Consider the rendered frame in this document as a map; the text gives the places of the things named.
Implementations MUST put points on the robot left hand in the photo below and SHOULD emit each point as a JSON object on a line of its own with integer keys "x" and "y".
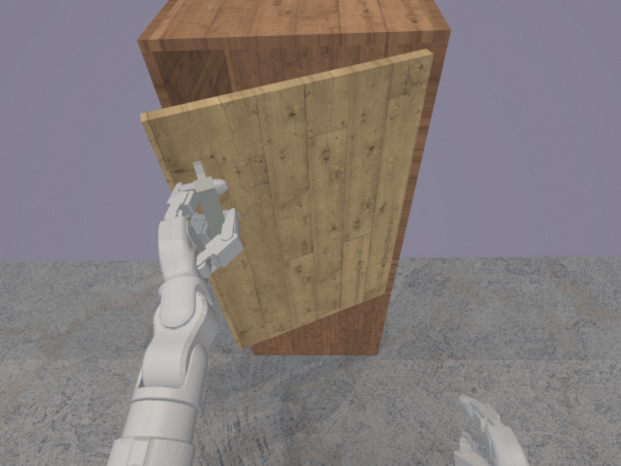
{"x": 180, "y": 241}

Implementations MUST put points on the robot right hand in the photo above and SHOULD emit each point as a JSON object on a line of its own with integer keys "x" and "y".
{"x": 500, "y": 447}

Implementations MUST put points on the handle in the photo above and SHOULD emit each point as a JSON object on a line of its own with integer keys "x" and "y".
{"x": 209, "y": 201}

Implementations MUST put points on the cupboard door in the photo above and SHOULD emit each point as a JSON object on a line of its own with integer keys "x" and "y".
{"x": 318, "y": 168}

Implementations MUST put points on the robot left forearm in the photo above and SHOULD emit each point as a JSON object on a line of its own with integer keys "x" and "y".
{"x": 160, "y": 424}

